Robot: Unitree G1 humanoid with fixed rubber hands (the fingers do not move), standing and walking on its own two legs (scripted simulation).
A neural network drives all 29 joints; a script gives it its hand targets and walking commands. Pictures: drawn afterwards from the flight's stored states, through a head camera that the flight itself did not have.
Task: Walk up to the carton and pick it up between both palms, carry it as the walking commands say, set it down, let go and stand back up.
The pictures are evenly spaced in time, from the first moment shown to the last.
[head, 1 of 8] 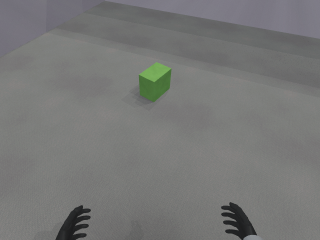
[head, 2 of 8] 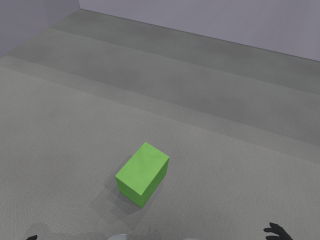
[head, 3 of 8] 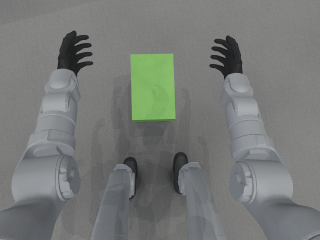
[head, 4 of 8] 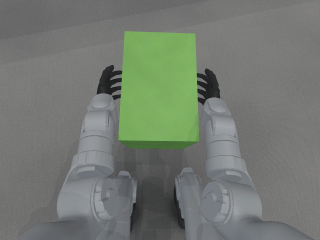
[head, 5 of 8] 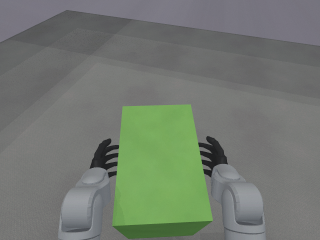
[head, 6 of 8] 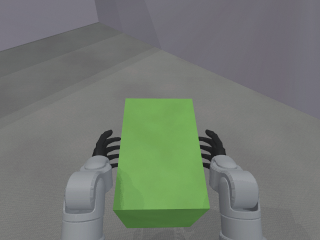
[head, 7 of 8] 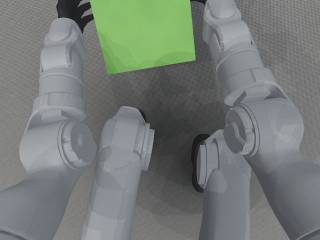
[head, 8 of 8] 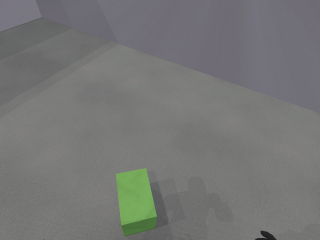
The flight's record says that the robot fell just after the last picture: no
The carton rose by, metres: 0.70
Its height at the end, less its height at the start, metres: +0.00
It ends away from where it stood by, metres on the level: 1.67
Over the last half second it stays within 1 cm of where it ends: yes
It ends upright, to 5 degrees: yes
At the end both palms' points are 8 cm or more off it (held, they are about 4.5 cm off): yes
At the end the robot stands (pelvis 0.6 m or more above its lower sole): yes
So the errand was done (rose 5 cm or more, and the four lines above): yes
